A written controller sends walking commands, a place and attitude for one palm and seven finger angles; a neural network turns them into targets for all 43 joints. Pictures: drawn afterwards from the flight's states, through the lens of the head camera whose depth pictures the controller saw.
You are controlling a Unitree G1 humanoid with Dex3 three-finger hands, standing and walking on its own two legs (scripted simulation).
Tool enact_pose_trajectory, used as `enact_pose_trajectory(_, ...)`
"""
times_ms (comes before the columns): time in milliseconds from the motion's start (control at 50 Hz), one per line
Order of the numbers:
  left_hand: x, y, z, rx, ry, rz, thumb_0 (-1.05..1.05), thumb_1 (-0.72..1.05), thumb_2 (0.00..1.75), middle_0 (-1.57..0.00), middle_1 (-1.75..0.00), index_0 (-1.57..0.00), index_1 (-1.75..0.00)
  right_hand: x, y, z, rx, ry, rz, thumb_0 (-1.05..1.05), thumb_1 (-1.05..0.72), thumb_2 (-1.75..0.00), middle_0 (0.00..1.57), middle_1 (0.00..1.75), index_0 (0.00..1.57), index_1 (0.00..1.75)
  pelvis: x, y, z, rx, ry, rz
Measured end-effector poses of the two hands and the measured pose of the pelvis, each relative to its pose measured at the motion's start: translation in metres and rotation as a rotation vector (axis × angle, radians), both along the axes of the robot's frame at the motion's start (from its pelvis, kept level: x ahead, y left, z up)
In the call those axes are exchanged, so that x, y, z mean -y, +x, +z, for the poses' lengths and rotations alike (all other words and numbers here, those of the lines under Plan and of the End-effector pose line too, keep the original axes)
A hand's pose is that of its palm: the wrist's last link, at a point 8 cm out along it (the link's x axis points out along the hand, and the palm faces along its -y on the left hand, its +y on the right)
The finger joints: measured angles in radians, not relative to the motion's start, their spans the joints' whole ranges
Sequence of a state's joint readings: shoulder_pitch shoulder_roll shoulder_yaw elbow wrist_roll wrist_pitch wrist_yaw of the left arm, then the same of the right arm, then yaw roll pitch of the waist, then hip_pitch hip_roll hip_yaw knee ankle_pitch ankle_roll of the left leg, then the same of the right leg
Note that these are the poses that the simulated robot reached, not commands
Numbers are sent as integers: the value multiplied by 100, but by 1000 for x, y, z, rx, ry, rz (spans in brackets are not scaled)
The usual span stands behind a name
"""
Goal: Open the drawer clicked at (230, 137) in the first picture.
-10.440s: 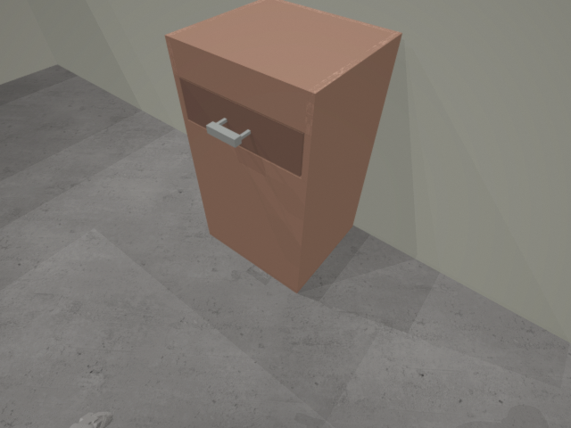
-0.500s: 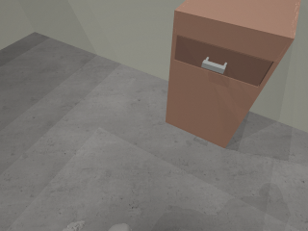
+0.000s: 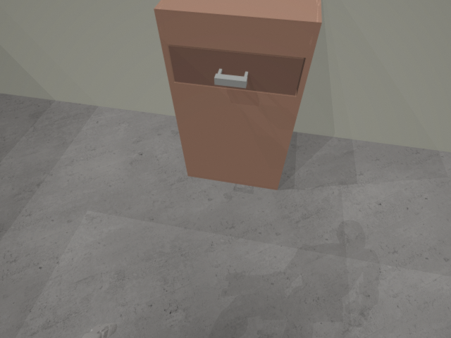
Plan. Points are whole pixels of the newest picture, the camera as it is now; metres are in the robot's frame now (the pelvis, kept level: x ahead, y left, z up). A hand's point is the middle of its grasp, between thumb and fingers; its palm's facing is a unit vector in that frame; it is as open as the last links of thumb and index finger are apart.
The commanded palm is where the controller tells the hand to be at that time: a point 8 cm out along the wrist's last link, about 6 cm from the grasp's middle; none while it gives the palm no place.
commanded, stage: turn to face it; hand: left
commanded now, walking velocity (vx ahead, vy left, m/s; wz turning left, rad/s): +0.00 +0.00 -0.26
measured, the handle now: (232, 76) +0.89 +0.02 -0.07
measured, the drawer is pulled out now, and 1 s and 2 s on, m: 0.00 0.00 0.00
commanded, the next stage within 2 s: take the last steps up to it in 0.04 s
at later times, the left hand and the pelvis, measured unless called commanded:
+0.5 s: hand out of the picture +0.07 +0.19 -0.17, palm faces -0.07 -0.99 -0.15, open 7.3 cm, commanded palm none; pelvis +0.03 +0.01 +0.01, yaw -6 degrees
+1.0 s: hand (189, 273) +0.27 +0.10 -0.15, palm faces -0.05 -0.97 -0.22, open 7.1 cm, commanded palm none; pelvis +0.17 -0.07 +0.01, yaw -6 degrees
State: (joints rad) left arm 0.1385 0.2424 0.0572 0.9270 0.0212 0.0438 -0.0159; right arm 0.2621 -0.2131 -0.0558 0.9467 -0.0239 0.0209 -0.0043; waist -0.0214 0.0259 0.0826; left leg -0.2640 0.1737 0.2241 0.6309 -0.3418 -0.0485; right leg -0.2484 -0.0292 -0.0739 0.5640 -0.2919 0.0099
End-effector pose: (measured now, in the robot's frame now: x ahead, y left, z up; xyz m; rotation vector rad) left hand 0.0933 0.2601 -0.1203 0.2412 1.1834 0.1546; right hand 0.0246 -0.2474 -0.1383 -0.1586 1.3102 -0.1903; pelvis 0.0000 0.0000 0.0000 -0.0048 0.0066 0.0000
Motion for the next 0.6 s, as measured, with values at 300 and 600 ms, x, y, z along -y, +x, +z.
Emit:
enact_pose_trajectory(300,44,-6,-1,-6,-70,-42,1,91,90,-20,-30,-21,-30,17,-9,15,-6,-24,-46,1,-91,-90,20,29,20,29,8,0,12,8,-4,-54)
enact_pose_trajectory(600,17,5,-10,-151,-98,-46,1,91,90,-19,-30,-20,-30,-39,-32,29,-78,8,-142,0,-91,-90,20,30,20,29,-6,54,21,8,-21,-114)
